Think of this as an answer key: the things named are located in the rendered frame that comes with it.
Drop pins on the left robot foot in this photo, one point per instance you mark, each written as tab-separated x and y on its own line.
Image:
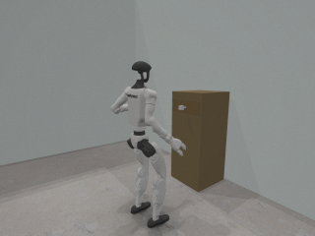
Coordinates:
135	209

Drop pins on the robot right hand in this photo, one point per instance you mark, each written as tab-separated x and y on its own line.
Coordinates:
176	144

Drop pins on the left robot forearm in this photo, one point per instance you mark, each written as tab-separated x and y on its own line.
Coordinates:
124	107

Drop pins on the robot right thigh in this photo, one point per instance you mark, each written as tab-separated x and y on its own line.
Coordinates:
151	150

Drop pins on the drawer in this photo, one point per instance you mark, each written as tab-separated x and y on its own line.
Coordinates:
192	107

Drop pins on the cabinet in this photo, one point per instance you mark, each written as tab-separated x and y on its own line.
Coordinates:
203	160

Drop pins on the right robot forearm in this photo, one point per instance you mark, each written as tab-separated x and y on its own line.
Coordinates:
156	128

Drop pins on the handle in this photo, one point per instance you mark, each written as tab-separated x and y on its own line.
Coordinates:
181	107

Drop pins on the right robot upper arm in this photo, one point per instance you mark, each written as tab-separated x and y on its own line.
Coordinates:
150	96

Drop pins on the left robot upper arm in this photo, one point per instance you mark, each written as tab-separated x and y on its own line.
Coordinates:
120	101

